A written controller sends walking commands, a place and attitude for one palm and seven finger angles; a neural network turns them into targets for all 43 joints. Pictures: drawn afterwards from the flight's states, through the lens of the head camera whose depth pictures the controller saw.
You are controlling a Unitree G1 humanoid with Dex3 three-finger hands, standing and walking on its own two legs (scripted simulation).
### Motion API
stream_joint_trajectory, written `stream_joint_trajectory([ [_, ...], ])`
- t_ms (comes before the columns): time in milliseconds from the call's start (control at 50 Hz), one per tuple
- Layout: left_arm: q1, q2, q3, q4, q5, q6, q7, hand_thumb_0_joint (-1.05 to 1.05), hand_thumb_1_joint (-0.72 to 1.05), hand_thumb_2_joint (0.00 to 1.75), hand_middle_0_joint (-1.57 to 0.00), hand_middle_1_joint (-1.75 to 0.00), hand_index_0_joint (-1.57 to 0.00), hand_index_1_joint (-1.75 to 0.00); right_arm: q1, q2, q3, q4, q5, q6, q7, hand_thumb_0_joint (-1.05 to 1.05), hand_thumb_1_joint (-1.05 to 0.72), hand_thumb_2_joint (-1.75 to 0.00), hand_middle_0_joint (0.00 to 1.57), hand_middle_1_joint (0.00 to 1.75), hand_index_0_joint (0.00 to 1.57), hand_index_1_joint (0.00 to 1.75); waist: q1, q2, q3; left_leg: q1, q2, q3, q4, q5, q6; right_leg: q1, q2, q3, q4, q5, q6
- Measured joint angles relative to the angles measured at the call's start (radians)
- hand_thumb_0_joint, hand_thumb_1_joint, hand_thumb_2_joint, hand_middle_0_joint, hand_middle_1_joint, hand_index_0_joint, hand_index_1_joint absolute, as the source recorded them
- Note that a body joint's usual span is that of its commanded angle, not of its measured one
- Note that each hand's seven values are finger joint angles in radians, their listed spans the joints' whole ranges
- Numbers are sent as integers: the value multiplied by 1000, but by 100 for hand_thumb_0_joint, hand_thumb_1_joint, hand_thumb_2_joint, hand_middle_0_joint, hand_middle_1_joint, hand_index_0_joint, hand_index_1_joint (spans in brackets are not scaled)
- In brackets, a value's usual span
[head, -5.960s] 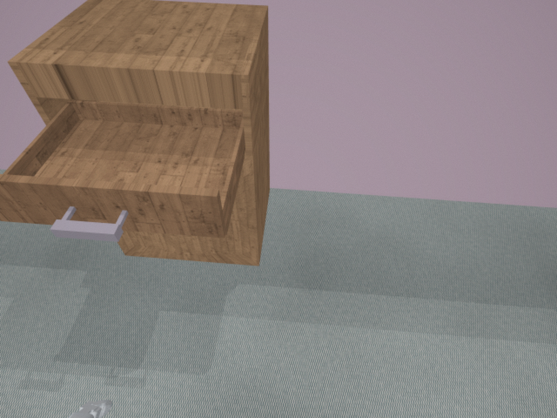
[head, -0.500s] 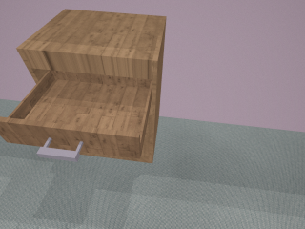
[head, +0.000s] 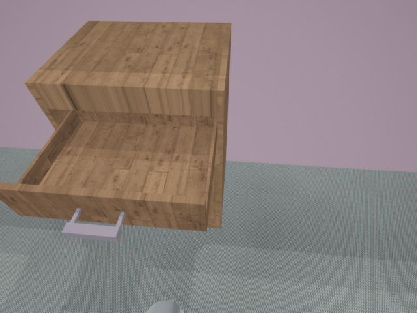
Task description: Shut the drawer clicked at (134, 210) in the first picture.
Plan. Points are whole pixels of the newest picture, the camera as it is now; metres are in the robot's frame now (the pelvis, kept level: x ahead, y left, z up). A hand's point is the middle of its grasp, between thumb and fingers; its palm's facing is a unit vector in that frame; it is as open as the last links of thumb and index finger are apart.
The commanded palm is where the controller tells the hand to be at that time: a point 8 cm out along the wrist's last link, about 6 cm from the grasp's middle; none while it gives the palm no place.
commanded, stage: shuffle to correct the standing spot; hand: left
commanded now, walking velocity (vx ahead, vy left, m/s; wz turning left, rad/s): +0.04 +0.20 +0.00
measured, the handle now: (96, 223) +0.32 +0.31 -0.09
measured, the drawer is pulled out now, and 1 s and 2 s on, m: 0.30 0.30 0.30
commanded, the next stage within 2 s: come to a stop and stand still in 0.14 s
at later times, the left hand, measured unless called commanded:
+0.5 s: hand out of the picture +0.07 +0.27 -0.17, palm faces +0.03 -0.96 -0.27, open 7.3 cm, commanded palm none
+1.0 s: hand out of the picture +0.00 +0.19 -0.17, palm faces +0.03 -0.98 -0.17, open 7.4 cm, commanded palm none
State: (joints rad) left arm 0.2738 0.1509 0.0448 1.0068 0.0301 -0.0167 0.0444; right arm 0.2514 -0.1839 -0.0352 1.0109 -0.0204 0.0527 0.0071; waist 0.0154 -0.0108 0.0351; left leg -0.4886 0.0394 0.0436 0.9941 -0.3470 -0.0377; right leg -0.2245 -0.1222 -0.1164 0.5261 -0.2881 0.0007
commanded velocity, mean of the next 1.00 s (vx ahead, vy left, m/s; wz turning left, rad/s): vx -0.01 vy -0.01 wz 0.00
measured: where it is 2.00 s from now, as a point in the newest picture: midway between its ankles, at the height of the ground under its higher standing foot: outside the picture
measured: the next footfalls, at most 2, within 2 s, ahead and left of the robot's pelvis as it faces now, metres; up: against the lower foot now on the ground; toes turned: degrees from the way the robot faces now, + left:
left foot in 0.16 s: +0.08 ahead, +0.16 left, +0.00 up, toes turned -5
right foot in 0.50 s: +0.04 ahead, +0.03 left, +0.00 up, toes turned -4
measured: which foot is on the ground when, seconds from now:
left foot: up 0.00-0.14, down 0.16-1.00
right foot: down 0.00-0.16, up 0.18-0.48, down 0.50-1.00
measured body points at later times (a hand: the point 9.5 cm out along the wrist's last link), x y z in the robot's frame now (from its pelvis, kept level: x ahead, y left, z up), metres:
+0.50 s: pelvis +0.03 +0.09 -0.01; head +0.04 +0.06 +0.44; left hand +0.07 +0.32 -0.15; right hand +0.05 -0.13 -0.18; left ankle +0.06 +0.19 -0.74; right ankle +0.00 +0.03 -0.74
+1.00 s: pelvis +0.04 +0.05 +0.00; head +0.04 +0.03 +0.45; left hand +0.00 +0.24 -0.16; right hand +0.00 -0.15 -0.17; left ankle +0.06 +0.19 -0.74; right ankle +0.00 +0.03 -0.74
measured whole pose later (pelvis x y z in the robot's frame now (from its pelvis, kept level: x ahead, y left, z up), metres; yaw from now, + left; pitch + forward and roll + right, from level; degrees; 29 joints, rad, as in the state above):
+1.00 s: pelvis +0.04 +0.05 +0.00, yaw -1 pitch -1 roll +2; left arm 0.37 0.08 -0.02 1.13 0.01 -0.02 0.04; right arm 0.33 -0.11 0.01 1.16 -0.01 0.01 -0.04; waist 0.00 0.01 0.02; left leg -0.19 0.05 0.10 0.40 -0.18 -0.03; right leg -0.10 0.10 -0.08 0.38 -0.27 -0.14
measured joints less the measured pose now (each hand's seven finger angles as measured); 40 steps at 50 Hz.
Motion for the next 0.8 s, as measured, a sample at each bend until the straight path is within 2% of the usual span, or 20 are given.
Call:
stream_joint_trajectory([
  [60,15,18,5,6,5,17,-15,0,91,89,-21,-30,-20,-30,-28,-18,-7,-27,7,-7,8,1,-92,-89,20,30,20,30,10,-29,7,19,21,7,-142,48,-12,1,-22,18,-6,4,23],
  [140,31,46,15,7,6,37,-25,1,91,89,-21,-30,-20,-30,-39,-39,-11,-53,12,-27,9,1,-92,-89,19,30,20,30,26,-53,13,123,8,46,-360,91,-16,-26,-49,41,62,-35,58],
  [160,41,49,16,2,6,44,-26,1,91,89,-21,-30,-20,-30,-30,-52,-11,-64,11,-37,8,1,-91,-89,19,30,20,30,24,-36,5,159,13,49,-424,99,-11,-45,-43,39,107,-62,52],
  [200,24,72,25,9,2,67,-19,1,91,89,-21,-30,-20,-30,-32,-41,-14,-64,3,-44,-1,0,-91,-89,19,30,20,30,12,-51,8,127,-5,50,-381,91,28,-121,-31,83,283,-224,23],
  [220,13,82,31,8,0,76,-13,1,91,89,-21,-30,-20,-30,-31,-31,-8,-66,-2,-39,-3,0,-91,-89,19,30,20,30,12,-61,12,119,-11,55,-366,83,42,-166,-12,104,389,-265,6],
  [280,-15,91,39,7,0,73,-4,1,91,89,-20,-30,-20,-30,-20,-3,8,-58,-9,-26,-11,0,-91,-89,19,30,20,30,8,-61,4,128,-28,63,-408,103,59,-265,34,92,620,-215,-23],
  [320,-24,83,34,3,1,62,-8,1,91,89,-20,-30,-19,-30,-11,14,18,-47,-10,-30,-16,0,-91,-89,19,30,20,30,6,-51,-7,148,-44,70,-461,127,68,-285,55,72,663,-152,-21],
  [380,-24,59,17,2,-2,45,-14,1,91,89,-20,-30,-19,-30,3,33,22,-28,-12,-49,-34,1,-92,-89,20,30,20,30,-2,-31,-24,182,-70,82,-531,156,81,-245,80,55,565,-122,-11],
  [440,-24,25,-5,7,-6,40,-13,1,91,89,-20,-30,-19,-30,17,30,23,-9,-13,-62,-40,1,-94,-89,20,30,20,30,-15,-10,-32,206,-88,91,-562,166,87,-150,98,57,348,-156,-7],
  [480,-22,4,-15,11,-9,35,-7,1,91,89,-20,-30,-19,-30,24,28,23,5,-11,-62,-42,1,-95,-89,20,30,20,30,-20,0,-34,210,-94,98,-552,158,85,-72,107,67,168,-126,-10],
  [520,-22,-8,-18,25,-8,26,6,1,93,89,-20,-30,-19,-30,29,23,22,28,-1,-56,-42,1,-95,-89,20,30,20,30,-21,25,-31,208,-76,96,-516,136,76,-10,129,64,48,-76,-50],
  [560,-7,-13,-29,35,-8,18,8,1,95,89,-20,-30,-20,-30,38,22,23,51,8,-44,-40,1,-95,-89,20,30,20,30,-31,50,-36,227,-52,84,-517,131,60,22,156,54,14,-56,-87],
  [600,11,-10,-36,43,-11,11,7,1,95,89,-20,-30,-20,-30,50,32,27,67,10,-35,-37,1,-94,-89,20,30,20,30,-40,45,-45,242,-41,77,-526,131,46,43,168,48,-7,-48,-103],
  [660,24,-3,-40,57,-17,13,8,1,95,89,-20,-30,-20,-30,64,54,34,93,12,-30,-37,1,-93,-89,20,30,20,30,-43,21,-48,264,-31,75,-538,134,41,67,180,48,-26,-42,-112],
  [800,42,-16,-51,84,-23,10,2,2,94,89,-20,-30,-20,-30,79,77,45,134,12,-35,-40,0,-91,-89,20,30,20,30,-27,7,-30,286,-10,69,-573,156,24,100,205,45,-87,-10,-126],
])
